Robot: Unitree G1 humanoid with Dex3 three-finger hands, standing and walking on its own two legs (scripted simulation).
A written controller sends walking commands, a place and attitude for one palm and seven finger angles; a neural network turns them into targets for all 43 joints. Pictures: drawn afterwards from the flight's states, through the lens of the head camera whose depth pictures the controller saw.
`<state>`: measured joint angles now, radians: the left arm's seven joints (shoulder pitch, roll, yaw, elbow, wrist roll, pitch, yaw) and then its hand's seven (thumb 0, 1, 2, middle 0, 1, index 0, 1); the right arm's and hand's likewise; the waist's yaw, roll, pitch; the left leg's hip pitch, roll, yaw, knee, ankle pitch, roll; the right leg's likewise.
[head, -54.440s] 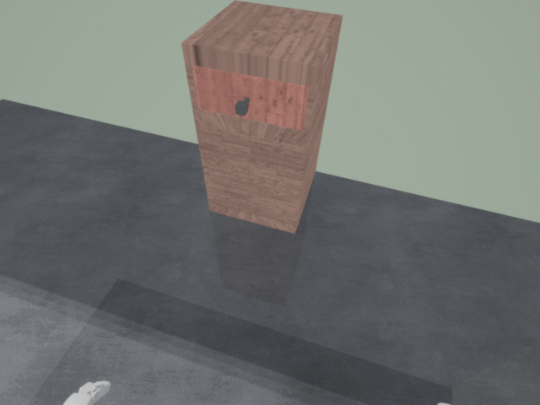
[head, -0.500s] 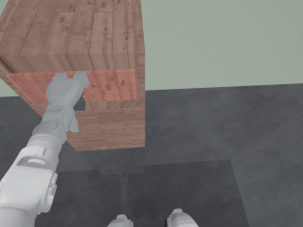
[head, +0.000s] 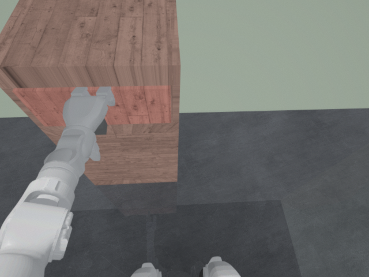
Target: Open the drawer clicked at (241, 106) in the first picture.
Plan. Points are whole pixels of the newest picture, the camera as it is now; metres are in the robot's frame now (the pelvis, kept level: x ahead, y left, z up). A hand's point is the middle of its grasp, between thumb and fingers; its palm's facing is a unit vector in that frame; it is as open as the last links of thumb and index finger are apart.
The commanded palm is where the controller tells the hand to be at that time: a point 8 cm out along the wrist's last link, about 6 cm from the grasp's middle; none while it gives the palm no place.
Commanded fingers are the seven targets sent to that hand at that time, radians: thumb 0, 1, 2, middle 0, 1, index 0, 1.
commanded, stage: move the hooked fingers above the handle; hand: left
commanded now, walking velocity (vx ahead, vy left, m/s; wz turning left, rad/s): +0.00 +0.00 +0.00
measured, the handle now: (100, 120) +0.52 +0.21 -0.06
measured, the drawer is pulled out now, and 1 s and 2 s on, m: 0.01 0.01 0.01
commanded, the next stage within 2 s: lower the fingers behind the handle in 1.22 s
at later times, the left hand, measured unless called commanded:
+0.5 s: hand (90, 127) +0.46 +0.22 -0.01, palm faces -0.07 -0.04 -1.00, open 13.8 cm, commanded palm +0.46 +0.21 +0.05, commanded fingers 0.00 -0.50 0.30 -0.30 -1.20 -0.30 -1.20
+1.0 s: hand (90, 121) +0.48 +0.22 -0.01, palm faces -0.04 -0.04 -1.00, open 13.8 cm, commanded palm +0.46 +0.22 +0.05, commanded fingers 0.00 -0.50 0.30 -0.30 -1.20 -0.30 -1.20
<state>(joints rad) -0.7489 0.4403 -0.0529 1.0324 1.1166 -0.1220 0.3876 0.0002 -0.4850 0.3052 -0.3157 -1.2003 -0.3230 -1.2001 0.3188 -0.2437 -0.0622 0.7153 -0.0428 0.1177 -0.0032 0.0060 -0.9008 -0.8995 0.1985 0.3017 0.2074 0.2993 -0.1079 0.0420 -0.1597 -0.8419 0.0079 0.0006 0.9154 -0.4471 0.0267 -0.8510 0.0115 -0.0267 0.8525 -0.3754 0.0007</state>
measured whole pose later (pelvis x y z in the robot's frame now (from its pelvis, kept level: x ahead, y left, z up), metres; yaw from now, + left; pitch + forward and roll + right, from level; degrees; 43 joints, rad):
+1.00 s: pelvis +0.00 +0.00 +0.00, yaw -2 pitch +23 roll -2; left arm -0.74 0.48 0.02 1.03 1.13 -0.11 0.41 0.00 -0.48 0.31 -0.32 -1.20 -0.32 -1.20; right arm 0.34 -0.25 -0.05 0.71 -0.05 0.13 0.01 0.01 -0.90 -0.90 0.20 0.30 0.21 0.30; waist -0.12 0.05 -0.16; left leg -0.88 0.02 0.03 0.94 -0.46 0.03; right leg -0.90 0.02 0.00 0.88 -0.38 0.01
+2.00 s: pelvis -0.02 +0.00 -0.03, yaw -1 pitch +26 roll -2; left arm -0.82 0.46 -0.01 1.14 1.14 -0.02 0.46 0.00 -0.48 0.31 -0.31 -1.20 -0.32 -1.20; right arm 0.30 -0.24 -0.05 0.72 -0.06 0.10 0.02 0.01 -0.90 -0.90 0.20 0.30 0.21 0.30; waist -0.14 0.06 -0.16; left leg -1.05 0.02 0.01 1.07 -0.49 0.03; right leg -1.06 0.02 -0.02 1.01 -0.41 0.00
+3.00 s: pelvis -0.03 +0.00 -0.06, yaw -1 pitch +29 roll -3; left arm -0.84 0.50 -0.01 1.10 1.14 -0.07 0.45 0.00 -0.48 0.31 -0.31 -1.20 -0.32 -1.20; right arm 0.31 -0.25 -0.04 0.72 -0.06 0.08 0.01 0.01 -0.90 -0.90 0.20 0.30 0.21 0.30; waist -0.14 0.06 -0.19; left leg -1.20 0.01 0.00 1.22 -0.54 0.03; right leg -1.21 0.02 -0.03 1.14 -0.45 0.01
